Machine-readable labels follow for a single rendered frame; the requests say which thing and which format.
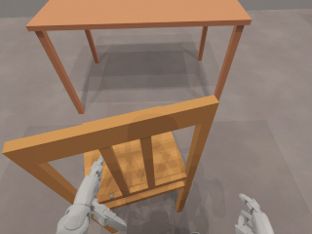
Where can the left robot hand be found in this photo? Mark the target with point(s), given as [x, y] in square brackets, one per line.
[87, 193]

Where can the table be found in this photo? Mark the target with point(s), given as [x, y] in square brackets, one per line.
[58, 15]

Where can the right robot hand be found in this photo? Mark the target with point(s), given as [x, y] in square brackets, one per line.
[257, 221]

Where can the robot left forearm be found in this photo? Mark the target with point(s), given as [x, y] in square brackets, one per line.
[75, 220]

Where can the chair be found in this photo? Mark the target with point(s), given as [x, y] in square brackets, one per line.
[141, 158]

